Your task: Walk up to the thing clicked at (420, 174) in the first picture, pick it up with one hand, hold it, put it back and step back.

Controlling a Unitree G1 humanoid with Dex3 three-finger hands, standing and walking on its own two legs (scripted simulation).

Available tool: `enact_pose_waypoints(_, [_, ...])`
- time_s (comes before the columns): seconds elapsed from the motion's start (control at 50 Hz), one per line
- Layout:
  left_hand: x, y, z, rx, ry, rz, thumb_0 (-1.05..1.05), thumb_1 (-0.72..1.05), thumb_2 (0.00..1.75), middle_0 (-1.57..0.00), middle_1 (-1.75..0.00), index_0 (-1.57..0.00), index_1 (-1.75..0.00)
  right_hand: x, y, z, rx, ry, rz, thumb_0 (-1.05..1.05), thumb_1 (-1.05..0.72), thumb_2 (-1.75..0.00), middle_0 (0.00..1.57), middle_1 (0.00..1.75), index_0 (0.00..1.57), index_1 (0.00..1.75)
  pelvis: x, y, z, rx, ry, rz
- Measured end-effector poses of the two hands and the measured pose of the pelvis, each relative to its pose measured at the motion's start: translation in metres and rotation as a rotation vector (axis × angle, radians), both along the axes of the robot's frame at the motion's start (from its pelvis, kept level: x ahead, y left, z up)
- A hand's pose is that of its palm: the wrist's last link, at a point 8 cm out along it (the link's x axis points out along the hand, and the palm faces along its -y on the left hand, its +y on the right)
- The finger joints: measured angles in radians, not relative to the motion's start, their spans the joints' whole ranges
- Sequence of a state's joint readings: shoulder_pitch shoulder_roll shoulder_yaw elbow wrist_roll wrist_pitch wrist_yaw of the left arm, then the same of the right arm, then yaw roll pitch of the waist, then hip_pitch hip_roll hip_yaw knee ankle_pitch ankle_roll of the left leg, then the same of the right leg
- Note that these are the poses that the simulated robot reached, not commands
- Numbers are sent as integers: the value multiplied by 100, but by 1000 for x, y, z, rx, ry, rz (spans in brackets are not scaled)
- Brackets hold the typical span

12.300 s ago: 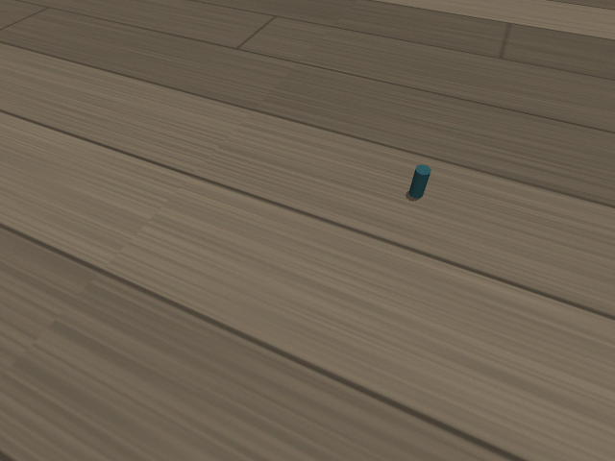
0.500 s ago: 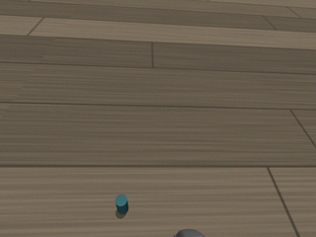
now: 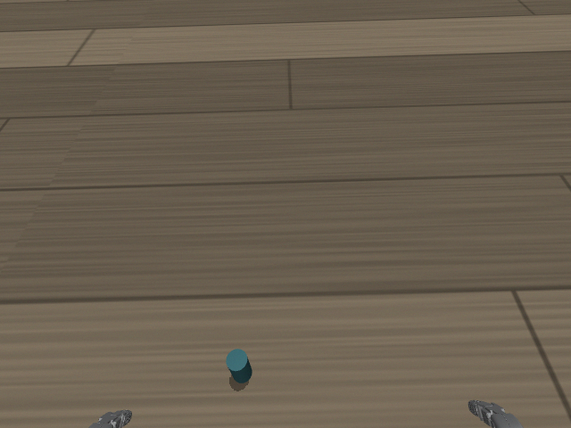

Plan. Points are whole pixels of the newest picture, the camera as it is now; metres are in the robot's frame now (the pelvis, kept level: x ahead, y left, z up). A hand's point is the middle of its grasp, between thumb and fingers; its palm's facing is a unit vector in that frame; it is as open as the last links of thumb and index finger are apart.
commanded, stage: stand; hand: left
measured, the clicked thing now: (239, 366) +0.38 +0.19 -0.71
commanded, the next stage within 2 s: go down in 1.62 s
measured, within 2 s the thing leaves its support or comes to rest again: neither
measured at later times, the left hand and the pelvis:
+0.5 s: hand out of the picture +0.08 +0.24 -0.15, palm faces -0.03 -0.94 -0.35, open 7.4 cm; pelvis -0.01 -0.01 +0.00, yaw +0 degrees
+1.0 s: hand out of the picture +0.08 +0.24 -0.15, palm faces -0.02 -0.94 -0.34, open 7.4 cm; pelvis +0.00 -0.01 +0.01, yaw +1 degrees
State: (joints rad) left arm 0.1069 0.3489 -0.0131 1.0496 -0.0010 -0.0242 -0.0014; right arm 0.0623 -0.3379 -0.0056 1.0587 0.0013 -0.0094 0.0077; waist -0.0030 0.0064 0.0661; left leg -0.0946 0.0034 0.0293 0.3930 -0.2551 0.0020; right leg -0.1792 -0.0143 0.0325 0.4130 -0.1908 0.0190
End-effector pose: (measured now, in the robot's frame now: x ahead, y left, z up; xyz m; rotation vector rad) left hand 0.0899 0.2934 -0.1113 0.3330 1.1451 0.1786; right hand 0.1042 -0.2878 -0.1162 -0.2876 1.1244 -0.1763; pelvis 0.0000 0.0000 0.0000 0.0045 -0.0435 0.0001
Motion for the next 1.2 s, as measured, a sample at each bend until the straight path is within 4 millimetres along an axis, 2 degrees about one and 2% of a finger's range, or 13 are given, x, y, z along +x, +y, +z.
enact_pose_waypoints(0.12, [6,-8,-2,-12,7,-6,1,90,90,-21,-30,-20,-30,-12,-16,4,-24,44,-23,0,-91,-89,21,30,21,30,0,-6,2,0,5,3])
enact_pose_waypoints(0.26, [2,-12,-4,-17,33,-2,1,90,90,-21,-30,-20,-30,-30,-26,4,-37,95,-45,0,-91,-89,21,30,20,30,-2,-10,4,0,7,4])
enact_pose_waypoints(0.42, [-7,-11,-2,-6,48,12,1,90,90,-21,-30,-20,-30,-41,-25,1,-25,115,-50,0,-91,-89,21,30,20,30,-4,-14,5,-2,6,7])
enact_pose_waypoints(0.64, [-22,-8,-2,1,77,33,1,90,90,-21,-30,-20,-30,-46,-21,-2,-10,132,-37,0,-91,-89,21,30,20,30,-6,-14,5,-3,16,9])
enact_pose_waypoints(0.82, [-25,-7,-5,-7,99,43,1,90,90,-21,-30,-20,-30,-43,-20,-2,-18,144,-31,0,-91,-89,21,30,20,30,-1,-12,5,-2,23,11])
enact_pose_waypoints(1.2, [-8,-8,-3,-8,73,37,1,90,90,-21,-30,-20,-30,-18,-20,1,-24,101,-16,0,-91,-89,21,30,20,30,9,-12,5,-3,23,13])
